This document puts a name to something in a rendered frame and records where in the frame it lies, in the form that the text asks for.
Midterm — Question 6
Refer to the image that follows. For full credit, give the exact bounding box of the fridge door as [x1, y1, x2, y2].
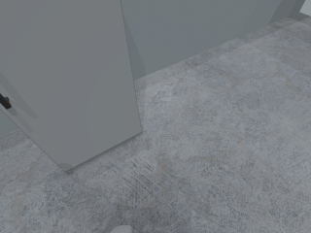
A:
[0, 0, 142, 172]

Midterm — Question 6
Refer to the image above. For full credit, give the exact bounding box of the handle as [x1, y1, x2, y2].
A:
[0, 93, 12, 110]

